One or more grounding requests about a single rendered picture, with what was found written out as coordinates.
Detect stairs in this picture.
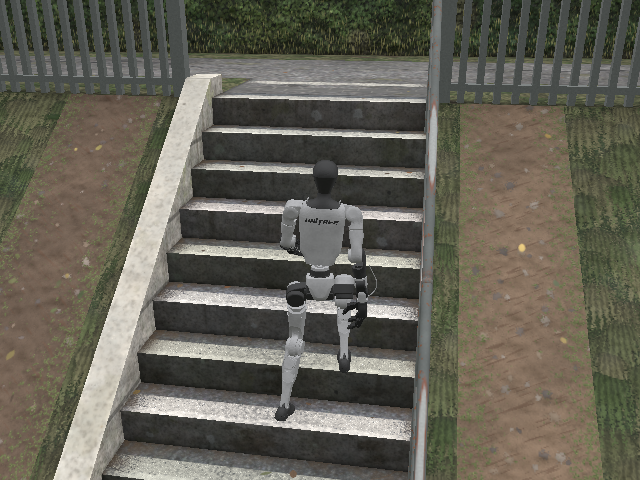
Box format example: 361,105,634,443
102,98,426,480

